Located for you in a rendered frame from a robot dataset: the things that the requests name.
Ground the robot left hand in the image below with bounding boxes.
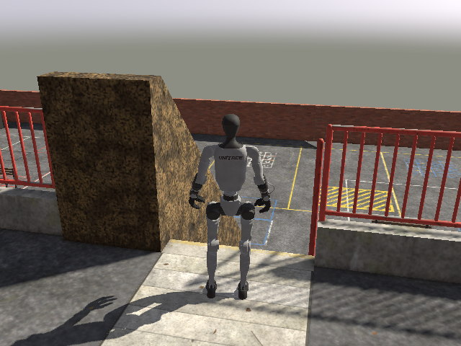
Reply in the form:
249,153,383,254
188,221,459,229
189,195,205,209

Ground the robot left forearm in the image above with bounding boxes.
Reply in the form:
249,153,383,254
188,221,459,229
189,173,202,198

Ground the robot right hand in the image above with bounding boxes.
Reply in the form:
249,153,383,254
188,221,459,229
254,198,271,213

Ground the robot right forearm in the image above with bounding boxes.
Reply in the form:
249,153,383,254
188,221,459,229
257,174,270,201

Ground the left robot foot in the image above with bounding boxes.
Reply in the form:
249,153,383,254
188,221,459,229
206,280,217,298

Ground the left robot upper arm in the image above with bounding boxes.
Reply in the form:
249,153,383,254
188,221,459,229
195,145,216,185

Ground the robot left shin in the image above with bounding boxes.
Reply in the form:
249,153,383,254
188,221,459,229
207,240,217,288

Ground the right robot upper arm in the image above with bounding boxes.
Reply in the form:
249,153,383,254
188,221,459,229
246,146,265,185

